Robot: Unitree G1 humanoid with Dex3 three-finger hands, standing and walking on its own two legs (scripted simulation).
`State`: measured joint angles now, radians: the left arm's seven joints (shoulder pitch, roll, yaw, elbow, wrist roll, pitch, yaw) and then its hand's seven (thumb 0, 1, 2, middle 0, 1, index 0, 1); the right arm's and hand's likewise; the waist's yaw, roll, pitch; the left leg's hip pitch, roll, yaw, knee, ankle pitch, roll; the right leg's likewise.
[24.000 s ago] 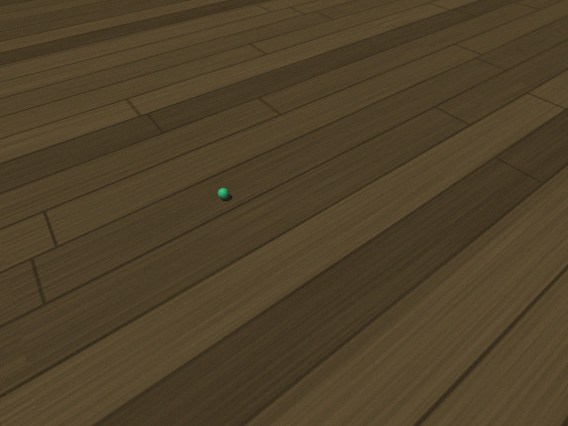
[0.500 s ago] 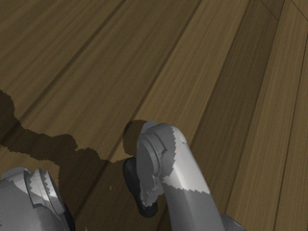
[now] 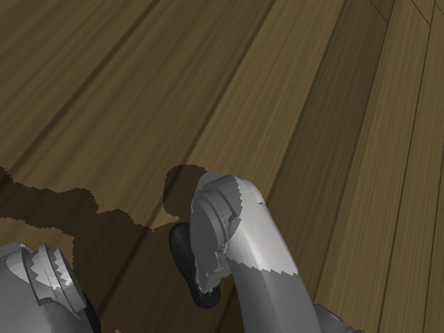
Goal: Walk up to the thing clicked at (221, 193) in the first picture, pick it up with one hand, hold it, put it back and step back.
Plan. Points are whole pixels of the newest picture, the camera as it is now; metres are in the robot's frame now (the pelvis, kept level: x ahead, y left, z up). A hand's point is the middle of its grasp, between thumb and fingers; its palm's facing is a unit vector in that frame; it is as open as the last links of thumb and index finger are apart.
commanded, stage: open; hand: left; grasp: from above
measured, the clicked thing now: out of the picture +0.47 +0.31 -0.27
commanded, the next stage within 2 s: withdraw in 1.14 s
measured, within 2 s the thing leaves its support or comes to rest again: neither
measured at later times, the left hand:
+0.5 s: hand out of the picture +0.45 +0.30 -0.25, palm faces -0.42 -0.15 -0.89, open 10.4 cm
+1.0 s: hand out of the picture +0.45 +0.30 -0.25, palm faces -0.44 -0.16 -0.88, open 12.9 cm
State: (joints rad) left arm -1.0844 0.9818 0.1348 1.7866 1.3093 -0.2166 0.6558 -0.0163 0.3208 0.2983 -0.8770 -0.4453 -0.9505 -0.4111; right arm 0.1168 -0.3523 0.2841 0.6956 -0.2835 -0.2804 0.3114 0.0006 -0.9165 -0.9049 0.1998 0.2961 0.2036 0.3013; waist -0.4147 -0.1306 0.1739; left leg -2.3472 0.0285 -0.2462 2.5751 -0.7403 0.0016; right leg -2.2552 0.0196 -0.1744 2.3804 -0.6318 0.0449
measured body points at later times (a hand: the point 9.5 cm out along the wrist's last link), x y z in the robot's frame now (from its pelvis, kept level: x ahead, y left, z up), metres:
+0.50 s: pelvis +0.00 +0.00 +0.00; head +0.27 +0.12 +0.33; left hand +0.47 +0.30 -0.20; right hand +0.04 -0.25 -0.05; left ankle +0.06 +0.12 -0.26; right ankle +0.12 -0.12 -0.26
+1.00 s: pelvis +0.00 +0.00 +0.01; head +0.28 +0.12 +0.33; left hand +0.47 +0.31 -0.20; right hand +0.03 -0.24 -0.04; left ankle +0.06 +0.12 -0.26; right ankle +0.12 -0.12 -0.26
